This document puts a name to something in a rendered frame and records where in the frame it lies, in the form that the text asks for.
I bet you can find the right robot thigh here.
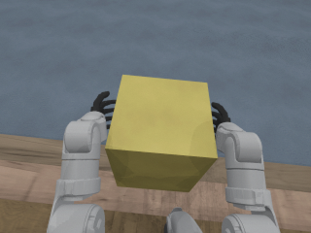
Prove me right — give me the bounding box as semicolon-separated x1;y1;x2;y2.
166;211;203;233

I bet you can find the robot left hand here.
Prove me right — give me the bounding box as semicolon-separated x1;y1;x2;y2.
90;91;117;129

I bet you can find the left robot forearm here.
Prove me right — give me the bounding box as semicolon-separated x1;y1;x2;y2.
47;111;108;233

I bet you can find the right robot shin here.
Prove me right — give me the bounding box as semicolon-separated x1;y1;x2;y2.
170;207;183;215

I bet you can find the carton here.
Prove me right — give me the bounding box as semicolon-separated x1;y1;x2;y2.
105;75;218;192

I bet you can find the robot right hand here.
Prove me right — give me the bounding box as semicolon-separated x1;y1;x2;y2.
211;102;231;141

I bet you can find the robot right upper arm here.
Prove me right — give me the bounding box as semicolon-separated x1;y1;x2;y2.
222;214;279;233

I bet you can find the robot left upper arm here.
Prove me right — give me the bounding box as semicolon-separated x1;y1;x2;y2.
48;204;105;233

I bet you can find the right robot forearm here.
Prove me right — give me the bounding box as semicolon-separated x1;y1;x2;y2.
216;121;281;233

